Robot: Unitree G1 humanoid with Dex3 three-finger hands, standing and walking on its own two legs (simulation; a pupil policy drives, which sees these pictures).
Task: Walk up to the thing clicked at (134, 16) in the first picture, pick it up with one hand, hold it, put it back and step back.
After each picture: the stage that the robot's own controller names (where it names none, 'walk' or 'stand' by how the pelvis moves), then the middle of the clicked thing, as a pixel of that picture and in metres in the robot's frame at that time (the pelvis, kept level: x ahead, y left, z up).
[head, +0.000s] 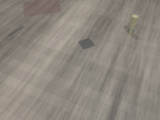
stand; (132, 25) +1.62 -0.57 -0.65
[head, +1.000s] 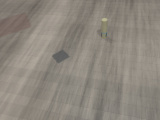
walk; (104, 28) +1.56 -0.10 -0.62
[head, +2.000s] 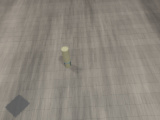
walk; (66, 57) +1.04 +0.26 -0.64
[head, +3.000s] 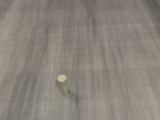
walk; (64, 86) +0.68 +0.25 -0.64
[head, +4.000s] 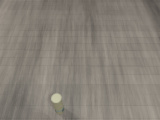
stand; (58, 104) +0.48 +0.21 -0.63
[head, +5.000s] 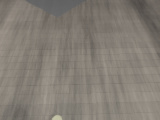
stand; out of the picture +0.41 +0.20 -0.66
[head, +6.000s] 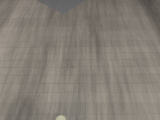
stand; out of the picture +0.39 +0.18 -0.65
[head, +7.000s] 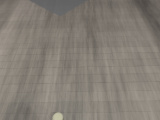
stand; out of the picture +0.43 +0.21 -0.66
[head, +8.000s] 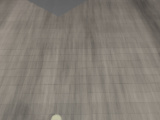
stand; out of the picture +0.41 +0.21 -0.66
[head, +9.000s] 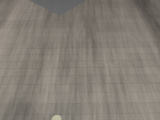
stand; out of the picture +0.41 +0.21 -0.66
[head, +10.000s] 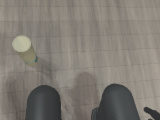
go down; (27, 53) +0.48 +0.24 -0.32
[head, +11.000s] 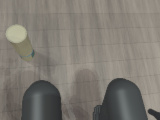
approach; (23, 46) +0.49 +0.24 -0.26
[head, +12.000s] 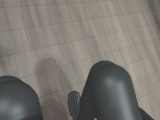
close in; out of the picture +0.47 +0.29 -0.16
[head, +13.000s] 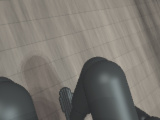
close; out of the picture +0.47 +0.30 -0.16
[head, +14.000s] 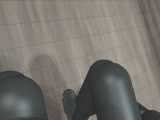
lift; out of the picture +0.42 +0.27 -0.17
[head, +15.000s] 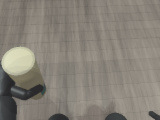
lift; (29, 79) +0.33 +0.18 +0.02
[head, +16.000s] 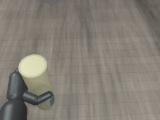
hold; (40, 87) +0.32 +0.16 +0.04
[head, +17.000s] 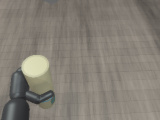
hold; (42, 86) +0.32 +0.16 +0.03
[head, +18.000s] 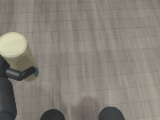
crouch; (23, 62) +0.40 +0.20 -0.03
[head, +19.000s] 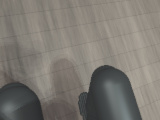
lower; out of the picture +0.49 +0.26 -0.11
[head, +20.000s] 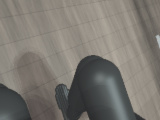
lower; out of the picture +0.48 +0.29 -0.17
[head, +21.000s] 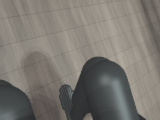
lower; out of the picture +0.46 +0.29 -0.17
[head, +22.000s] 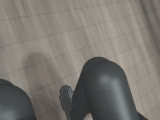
lower; out of the picture +0.45 +0.29 -0.17
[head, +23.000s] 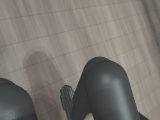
lower; out of the picture +0.45 +0.29 -0.17
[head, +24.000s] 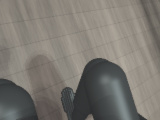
open; out of the picture +0.46 +0.28 -0.17
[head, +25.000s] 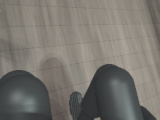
stand; out of the picture +0.47 +0.26 -0.19
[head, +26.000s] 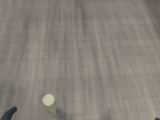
stand; (51, 106) +0.42 +0.20 -0.54
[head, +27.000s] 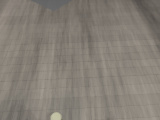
stand; out of the picture +0.41 +0.19 -0.60
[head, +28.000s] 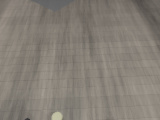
stand; out of the picture +0.42 +0.19 -0.60
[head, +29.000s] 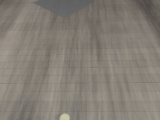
stand; out of the picture +0.44 +0.17 -0.65
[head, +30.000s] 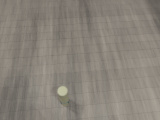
walk; (63, 96) +0.48 +0.14 -0.63
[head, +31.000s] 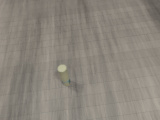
walk; (64, 76) +0.70 +0.24 -0.63
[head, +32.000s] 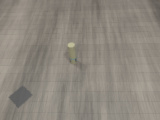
stand; (72, 53) +1.05 +0.19 -0.63
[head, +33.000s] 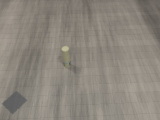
stand; (66, 57) +1.04 +0.21 -0.65
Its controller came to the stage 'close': yes
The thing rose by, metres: 0.67
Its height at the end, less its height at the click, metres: +0.00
